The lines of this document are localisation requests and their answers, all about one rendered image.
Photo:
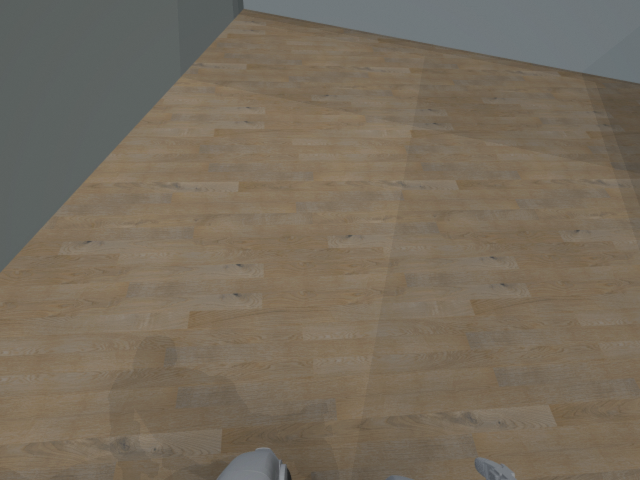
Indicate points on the robot left thigh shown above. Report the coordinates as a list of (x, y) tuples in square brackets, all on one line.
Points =
[(255, 465)]

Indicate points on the robot left shin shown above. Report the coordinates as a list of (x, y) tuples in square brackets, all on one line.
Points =
[(265, 449)]

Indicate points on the right robot hand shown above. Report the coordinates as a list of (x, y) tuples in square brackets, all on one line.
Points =
[(492, 470)]

